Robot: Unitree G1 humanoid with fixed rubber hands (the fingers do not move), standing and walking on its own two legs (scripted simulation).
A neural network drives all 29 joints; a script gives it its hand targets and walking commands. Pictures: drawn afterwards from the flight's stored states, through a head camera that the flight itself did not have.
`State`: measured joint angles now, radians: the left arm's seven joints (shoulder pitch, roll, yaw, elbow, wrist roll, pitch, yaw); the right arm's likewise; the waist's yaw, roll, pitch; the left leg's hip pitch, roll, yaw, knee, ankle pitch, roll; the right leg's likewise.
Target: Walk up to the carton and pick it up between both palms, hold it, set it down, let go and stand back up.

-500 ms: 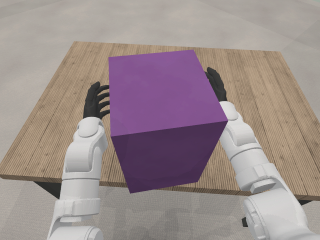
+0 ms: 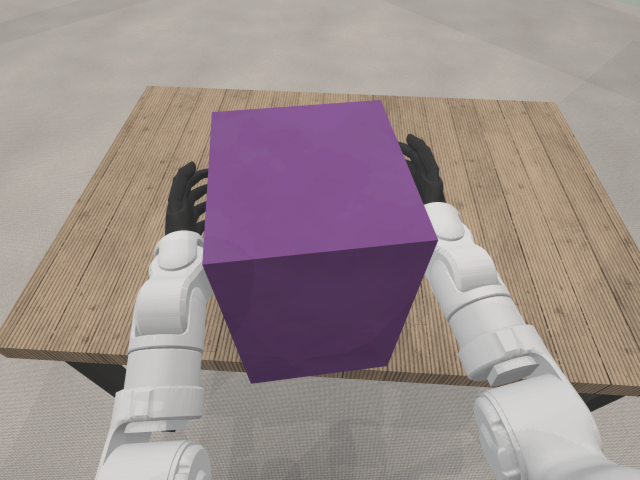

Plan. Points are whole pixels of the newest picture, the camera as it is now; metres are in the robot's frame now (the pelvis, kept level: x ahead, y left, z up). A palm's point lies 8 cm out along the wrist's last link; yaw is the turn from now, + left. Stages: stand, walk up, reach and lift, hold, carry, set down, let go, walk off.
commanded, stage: reach and lift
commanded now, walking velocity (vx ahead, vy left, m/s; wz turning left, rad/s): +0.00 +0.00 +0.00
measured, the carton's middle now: (310, 254) +0.38 +0.05 +0.07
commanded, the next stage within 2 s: none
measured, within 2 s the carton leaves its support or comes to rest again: leaves its support in 0.68 s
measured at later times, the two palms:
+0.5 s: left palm (185, 231) +0.37 +0.19 +0.12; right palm (424, 201) +0.43 -0.09 +0.13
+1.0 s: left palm (152, 224) +0.34 +0.21 +0.15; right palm (414, 194) +0.41 -0.07 +0.16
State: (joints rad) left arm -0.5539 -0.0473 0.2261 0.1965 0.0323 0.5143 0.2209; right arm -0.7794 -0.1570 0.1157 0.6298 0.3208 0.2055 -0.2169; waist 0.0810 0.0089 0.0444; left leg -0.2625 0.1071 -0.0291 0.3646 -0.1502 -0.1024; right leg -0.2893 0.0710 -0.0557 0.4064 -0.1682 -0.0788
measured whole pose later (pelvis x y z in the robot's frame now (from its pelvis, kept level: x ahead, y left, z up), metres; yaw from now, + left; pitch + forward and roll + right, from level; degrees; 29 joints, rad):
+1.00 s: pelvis +0.00 +0.01 +0.00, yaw +4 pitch -3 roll +0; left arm -0.52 -0.12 0.28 0.21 0.31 0.38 0.11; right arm -0.75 -0.04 -0.05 0.84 0.04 -0.06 -0.12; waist 0.00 -0.07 0.01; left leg -0.15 0.06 -0.09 0.34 -0.14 -0.09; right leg -0.14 0.03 -0.12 0.37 -0.18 -0.06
